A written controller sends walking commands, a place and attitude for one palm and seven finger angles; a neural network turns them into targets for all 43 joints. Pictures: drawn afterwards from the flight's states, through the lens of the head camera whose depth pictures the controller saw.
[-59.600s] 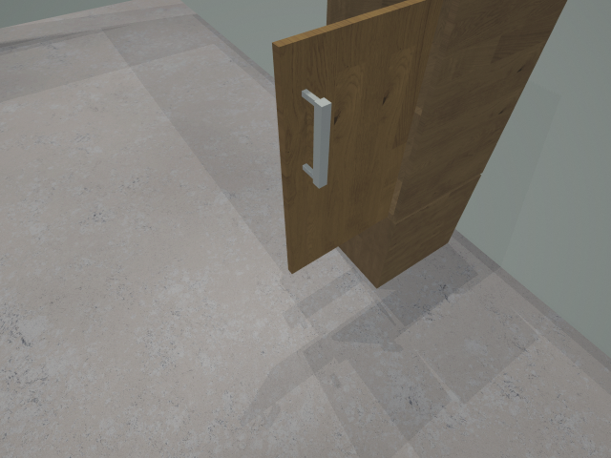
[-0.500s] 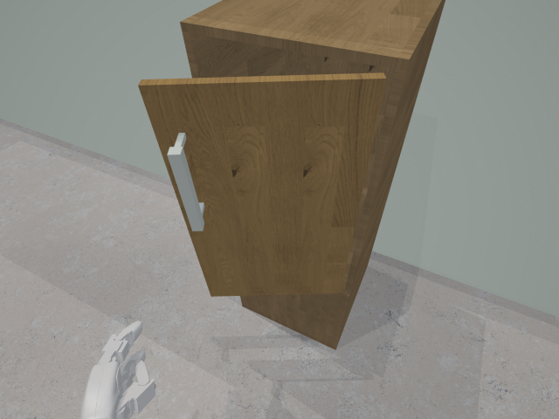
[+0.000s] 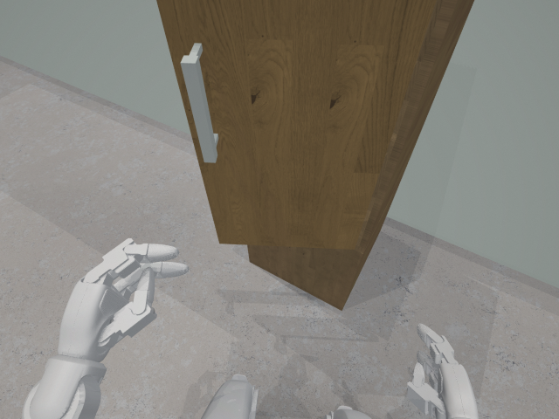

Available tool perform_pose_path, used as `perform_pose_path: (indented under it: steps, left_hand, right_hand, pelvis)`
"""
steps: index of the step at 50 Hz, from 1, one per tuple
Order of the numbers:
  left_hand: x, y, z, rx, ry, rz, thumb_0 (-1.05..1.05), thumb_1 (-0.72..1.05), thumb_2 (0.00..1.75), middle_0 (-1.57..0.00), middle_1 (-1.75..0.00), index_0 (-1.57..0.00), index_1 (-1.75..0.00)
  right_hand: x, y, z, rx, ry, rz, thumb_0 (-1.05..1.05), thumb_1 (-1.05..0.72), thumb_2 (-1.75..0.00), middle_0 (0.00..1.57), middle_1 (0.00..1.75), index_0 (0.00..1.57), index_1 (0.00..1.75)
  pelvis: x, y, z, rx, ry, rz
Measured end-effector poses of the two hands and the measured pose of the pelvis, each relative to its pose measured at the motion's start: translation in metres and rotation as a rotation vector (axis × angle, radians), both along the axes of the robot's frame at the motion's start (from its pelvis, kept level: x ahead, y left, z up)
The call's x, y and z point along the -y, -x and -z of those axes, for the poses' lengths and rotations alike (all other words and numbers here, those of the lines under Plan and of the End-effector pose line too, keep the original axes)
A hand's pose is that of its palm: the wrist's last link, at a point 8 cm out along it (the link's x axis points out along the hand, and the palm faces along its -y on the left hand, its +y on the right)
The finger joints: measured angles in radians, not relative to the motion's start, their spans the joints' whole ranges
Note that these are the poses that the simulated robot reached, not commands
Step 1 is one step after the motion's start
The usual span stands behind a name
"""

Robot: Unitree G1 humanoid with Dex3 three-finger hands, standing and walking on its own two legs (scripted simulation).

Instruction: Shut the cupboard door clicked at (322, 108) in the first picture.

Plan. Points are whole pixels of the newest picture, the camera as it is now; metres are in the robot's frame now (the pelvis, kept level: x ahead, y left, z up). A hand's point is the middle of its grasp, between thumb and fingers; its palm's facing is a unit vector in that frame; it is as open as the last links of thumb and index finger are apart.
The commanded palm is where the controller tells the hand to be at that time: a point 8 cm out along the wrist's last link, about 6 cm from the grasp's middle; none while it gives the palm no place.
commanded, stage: raise the hand and make a fist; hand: left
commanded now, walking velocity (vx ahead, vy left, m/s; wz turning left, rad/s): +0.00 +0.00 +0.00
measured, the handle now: (204, 107) +0.51 +0.17 +0.17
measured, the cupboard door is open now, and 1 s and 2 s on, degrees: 27 27 27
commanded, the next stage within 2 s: bring the fist close to the handle in 1.26 s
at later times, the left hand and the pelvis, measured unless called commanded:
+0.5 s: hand (113, 282) +0.24 +0.22 +0.12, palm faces +0.03 -1.00 -0.05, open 3.2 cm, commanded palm +0.21 +0.27 +0.13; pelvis +0.02 +0.04 +0.03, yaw -1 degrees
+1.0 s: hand (113, 242) +0.26 +0.21 +0.18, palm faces +0.04 -1.00 -0.03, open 3.1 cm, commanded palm +0.23 +0.25 +0.17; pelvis +0.03 +0.01 +0.06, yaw +0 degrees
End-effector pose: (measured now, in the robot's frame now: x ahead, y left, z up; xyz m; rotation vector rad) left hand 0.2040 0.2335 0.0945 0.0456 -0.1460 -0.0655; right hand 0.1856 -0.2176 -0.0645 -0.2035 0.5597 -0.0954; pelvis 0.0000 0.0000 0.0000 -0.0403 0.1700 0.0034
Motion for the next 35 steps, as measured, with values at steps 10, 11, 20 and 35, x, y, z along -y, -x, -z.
perform_pose_path:
  steps: [10,11,20,35]
  left_hand:
    - [-0.035,-0.003,-0.005,-0.215,0.008,-0.188,0.02,0.9,0.9,-0.82,-0.96,-0.81,-0.97]
    - [-0.039,-0.001,-0.01,-0.175,-0.001,-0.206,0.02,0.9,0.9,-0.83,-0.98,-0.83,-0.99]
    - [-0.028,-0.009,-0.013,-0.138,0.019,-0.058,0.02,0.9,0.9,-1.0,-1.16,-1.0,-1.17]
    - [-0.038,-0.019,-0.054,-0.12,0.016,-0.116,0.02,0.9,0.9,-1.25,-1.44,-1.25,-1.44]
  right_hand:
    - [-0.013,0.05,-0.01,-0.143,-0.016,0.097,0.01,-0.9,-0.9,0.2,0.3,0.2,0.3]
    - [-0.012,0.049,-0.011,-0.147,-0.001,0.08,0.01,-0.9,-0.9,0.2,0.3,0.2,0.3]
    - [-0.014,0.015,-0.027,-0.066,0.058,0.025,0.01,-0.9,-0.9,0.2,0.3,0.2,0.3]
    - [-0.043,-0.024,-0.06,0.043,-0.012,-0.071,0.01,-0.9,-0.9,0.2,0.3,0.21,0.3]
  pelvis:
    - [-0.023,-0.017,-0.027,0.01,-0.021,0.038]
    - [-0.024,-0.017,-0.027,0.008,-0.018,0.034]
    - [-0.037,-0.016,-0.026,0.018,0.003,0.013]
    - [-0.032,-0.027,-0.045,0.086,-0.003,0.0]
